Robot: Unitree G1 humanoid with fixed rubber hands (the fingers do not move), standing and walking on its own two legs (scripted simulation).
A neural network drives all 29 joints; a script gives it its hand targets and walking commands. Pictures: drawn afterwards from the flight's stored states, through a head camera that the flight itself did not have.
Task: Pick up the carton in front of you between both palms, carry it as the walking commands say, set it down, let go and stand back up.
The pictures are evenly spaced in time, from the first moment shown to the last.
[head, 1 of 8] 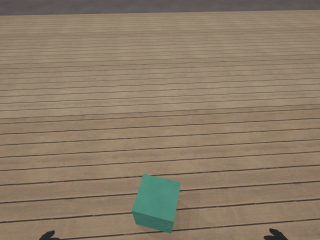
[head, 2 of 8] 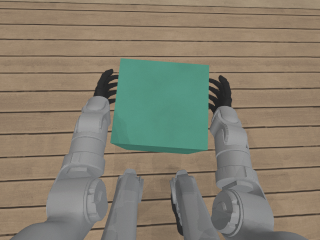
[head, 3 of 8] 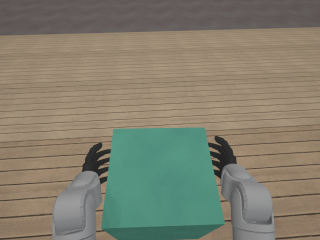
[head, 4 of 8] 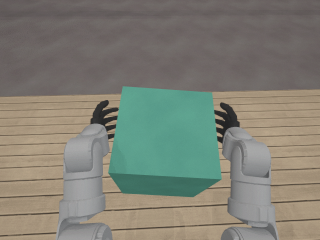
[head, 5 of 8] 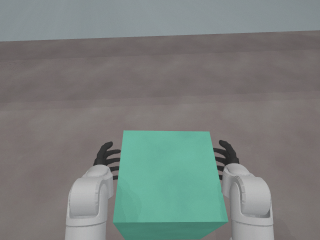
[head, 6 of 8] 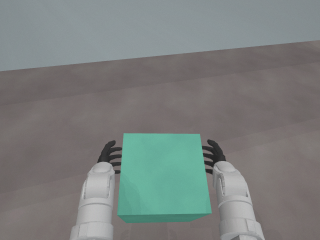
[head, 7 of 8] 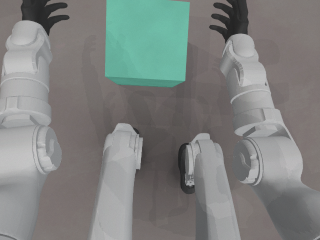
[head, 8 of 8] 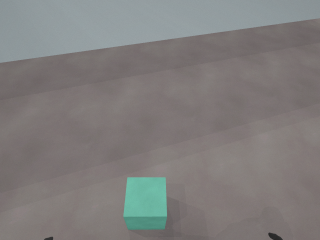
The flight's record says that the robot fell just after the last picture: no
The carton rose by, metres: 0.68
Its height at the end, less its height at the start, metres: -0.25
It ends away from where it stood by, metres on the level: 5.65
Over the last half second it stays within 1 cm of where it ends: yes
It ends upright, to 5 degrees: yes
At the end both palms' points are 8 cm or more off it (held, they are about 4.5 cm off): yes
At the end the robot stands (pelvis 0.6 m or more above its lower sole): yes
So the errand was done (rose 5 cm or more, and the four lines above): yes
